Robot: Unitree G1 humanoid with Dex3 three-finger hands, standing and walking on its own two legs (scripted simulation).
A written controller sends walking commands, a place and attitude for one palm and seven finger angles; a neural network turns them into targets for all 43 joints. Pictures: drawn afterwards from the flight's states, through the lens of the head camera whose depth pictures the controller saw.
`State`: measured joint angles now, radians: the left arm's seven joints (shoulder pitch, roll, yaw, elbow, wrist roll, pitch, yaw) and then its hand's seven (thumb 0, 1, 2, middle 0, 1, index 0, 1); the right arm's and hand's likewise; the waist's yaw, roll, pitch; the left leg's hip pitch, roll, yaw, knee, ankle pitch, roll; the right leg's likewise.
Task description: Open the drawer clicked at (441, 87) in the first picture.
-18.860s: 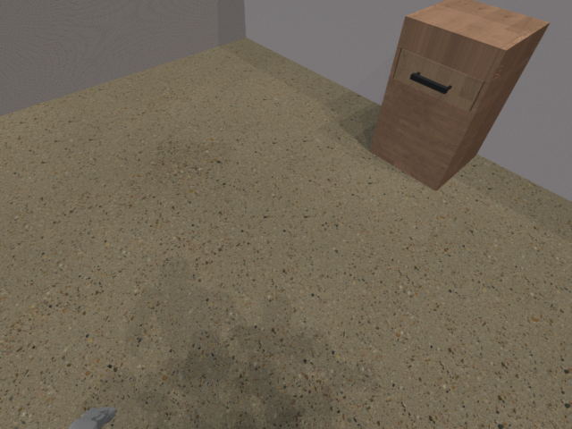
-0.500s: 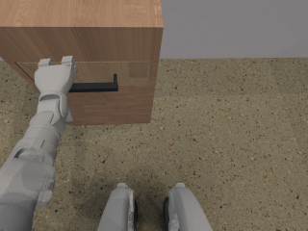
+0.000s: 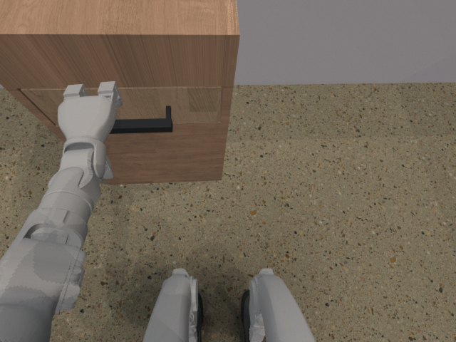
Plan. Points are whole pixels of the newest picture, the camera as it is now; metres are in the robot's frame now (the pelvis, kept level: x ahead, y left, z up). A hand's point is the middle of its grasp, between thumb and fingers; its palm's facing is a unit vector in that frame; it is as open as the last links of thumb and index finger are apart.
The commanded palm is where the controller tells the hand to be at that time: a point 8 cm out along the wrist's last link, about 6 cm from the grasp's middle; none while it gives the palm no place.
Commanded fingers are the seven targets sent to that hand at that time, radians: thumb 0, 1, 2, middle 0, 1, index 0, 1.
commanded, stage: move the hooked fingers above the handle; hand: left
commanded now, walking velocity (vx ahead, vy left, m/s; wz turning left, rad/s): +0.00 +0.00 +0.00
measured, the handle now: (132, 118) +0.55 +0.20 -0.11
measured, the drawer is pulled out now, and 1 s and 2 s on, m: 0.00 0.00 0.00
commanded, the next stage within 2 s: lower the fingers behind the handle in 1.70 s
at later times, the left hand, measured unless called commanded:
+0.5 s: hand (108, 133) +0.49 +0.23 -0.06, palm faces -0.09 -0.02 -1.00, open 13.8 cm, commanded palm +0.49 +0.19 +0.00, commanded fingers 0.00 -0.50 0.30 -0.30 -1.20 -0.30 -1.20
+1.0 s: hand (110, 130) +0.50 +0.23 -0.06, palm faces -0.08 -0.05 -1.00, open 13.8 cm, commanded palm +0.49 +0.20 +0.00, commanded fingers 0.00 -0.50 0.30 -0.30 -1.20 -0.30 -1.20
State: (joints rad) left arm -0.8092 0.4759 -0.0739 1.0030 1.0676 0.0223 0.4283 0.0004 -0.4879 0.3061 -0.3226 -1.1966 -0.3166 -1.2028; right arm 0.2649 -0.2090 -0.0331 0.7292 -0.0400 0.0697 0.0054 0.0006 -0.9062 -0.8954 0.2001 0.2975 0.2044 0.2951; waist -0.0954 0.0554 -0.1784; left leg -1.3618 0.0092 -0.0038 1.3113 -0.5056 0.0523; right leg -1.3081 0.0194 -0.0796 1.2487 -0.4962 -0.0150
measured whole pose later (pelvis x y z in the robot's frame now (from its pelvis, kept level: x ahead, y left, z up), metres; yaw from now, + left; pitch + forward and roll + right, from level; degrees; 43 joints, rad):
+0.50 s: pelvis +0.00 -0.01 -0.01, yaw +0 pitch +33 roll -3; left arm -0.80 0.51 -0.02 1.03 1.10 -0.06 0.45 0.00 -0.49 0.31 -0.33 -1.20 -0.32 -1.20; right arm 0.27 -0.23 -0.03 0.72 -0.04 0.05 0.00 0.00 -0.91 -0.90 0.20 0.30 0.20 0.30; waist -0.11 0.06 -0.19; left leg -1.40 0.02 0.00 1.34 -0.52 0.04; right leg -1.35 0.03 -0.08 1.29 -0.51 -0.03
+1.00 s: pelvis +0.01 +0.00 -0.01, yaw -1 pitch +33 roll -4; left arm -0.78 0.51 0.02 1.04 1.12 -0.08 0.47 0.00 -0.49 0.31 -0.32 -1.20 -0.32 -1.21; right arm 0.28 -0.23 -0.03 0.69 -0.05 0.07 0.01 0.00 -0.91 -0.90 0.20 0.30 0.20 0.30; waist -0.13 0.06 -0.20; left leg -1.39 0.03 0.01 1.34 -0.53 0.05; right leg -1.35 0.04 -0.07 1.28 -0.51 -0.02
